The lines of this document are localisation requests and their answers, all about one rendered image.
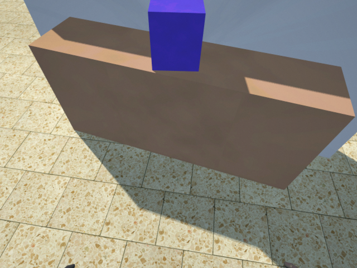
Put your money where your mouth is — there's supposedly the pedestal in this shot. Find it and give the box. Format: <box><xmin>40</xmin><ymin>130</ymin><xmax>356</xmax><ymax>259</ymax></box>
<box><xmin>28</xmin><ymin>17</ymin><xmax>355</xmax><ymax>190</ymax></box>

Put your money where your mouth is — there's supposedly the carton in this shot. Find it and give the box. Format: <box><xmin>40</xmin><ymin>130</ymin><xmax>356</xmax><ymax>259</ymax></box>
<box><xmin>148</xmin><ymin>0</ymin><xmax>206</xmax><ymax>71</ymax></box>

